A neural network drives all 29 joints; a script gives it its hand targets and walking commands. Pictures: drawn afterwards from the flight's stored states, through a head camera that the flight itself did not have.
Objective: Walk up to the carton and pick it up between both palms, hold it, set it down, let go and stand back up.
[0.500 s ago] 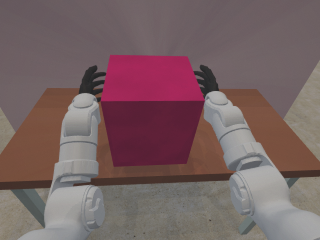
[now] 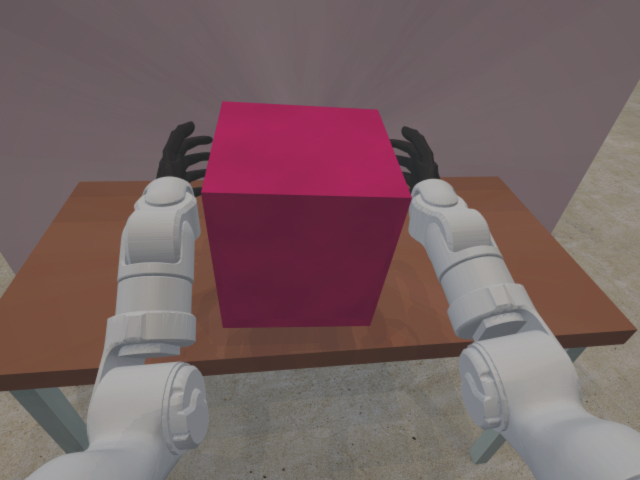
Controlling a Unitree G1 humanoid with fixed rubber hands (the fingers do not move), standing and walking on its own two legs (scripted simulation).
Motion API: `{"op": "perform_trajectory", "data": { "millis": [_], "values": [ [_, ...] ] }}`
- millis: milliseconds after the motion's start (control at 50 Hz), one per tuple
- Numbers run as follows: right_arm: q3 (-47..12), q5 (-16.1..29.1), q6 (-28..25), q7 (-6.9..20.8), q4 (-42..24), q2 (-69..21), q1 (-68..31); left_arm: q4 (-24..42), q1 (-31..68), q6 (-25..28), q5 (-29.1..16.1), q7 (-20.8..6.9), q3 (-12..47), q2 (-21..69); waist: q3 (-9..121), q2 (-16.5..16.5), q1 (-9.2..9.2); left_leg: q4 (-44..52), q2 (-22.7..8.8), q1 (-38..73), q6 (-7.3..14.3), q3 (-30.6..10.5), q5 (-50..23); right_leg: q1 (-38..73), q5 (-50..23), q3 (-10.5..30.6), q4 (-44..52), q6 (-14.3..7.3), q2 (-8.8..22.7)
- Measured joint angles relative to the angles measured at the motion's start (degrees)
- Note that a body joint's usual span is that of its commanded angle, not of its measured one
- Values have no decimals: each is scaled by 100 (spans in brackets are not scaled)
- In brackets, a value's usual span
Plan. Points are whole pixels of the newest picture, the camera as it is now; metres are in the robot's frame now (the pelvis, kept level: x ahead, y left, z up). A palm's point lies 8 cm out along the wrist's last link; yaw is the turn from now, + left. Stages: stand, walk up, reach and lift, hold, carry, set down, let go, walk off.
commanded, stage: reach and lift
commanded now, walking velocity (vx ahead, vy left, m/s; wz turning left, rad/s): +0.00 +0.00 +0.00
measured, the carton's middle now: (300, 219) +0.42 +0.02 +0.16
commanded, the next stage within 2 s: hold in 0.66 s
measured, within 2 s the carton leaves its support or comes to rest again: neither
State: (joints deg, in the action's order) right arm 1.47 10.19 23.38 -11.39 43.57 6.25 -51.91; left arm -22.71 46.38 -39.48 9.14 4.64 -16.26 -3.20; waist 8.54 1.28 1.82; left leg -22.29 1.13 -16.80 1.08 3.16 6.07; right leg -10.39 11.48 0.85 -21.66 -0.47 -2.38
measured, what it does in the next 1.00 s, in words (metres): stands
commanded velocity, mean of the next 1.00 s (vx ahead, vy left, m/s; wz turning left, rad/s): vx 0.00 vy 0.00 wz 0.00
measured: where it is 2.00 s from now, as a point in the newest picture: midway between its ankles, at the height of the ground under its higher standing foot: outside the picture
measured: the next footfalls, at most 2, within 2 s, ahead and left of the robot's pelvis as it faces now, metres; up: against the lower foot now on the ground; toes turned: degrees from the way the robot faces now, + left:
none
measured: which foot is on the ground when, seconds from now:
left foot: down 0.00-1.00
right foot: down 0.00-1.00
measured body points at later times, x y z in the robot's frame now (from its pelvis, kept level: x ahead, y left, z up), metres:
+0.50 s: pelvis +0.00 +0.00 +0.00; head -0.07 +0.02 +0.44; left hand +0.39 +0.17 +0.26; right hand +0.40 -0.13 +0.25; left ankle +0.07 +0.08 -0.74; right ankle +0.00 -0.11 -0.74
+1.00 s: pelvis +0.00 +0.00 +0.00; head -0.09 +0.02 +0.44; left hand +0.38 +0.17 +0.28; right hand +0.38 -0.14 +0.28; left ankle +0.07 +0.08 -0.74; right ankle +0.00 -0.11 -0.74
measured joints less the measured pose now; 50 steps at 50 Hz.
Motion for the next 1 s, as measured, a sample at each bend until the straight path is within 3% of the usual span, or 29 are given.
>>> {"op": "perform_trajectory", "data": {
  "millis": [740, 1000],
  "values": [
    [66, 0, 484, -5, -147, 38, -129, -1, 312, -498, 85, -56, 1, -65, 215, 0, 77, 0, 0, 52, 53, 0, -10, 52, -6, 0, 0, 0, -3],
    [66, 10, 995, -79, -745, 151, -131, 221, 330, -643, 78, -93, 104, -62, 378, 0, 86, 0, 0, 63, 77, 0, -28, 62, -17, 0, 0, 0, -4]
  ]
}}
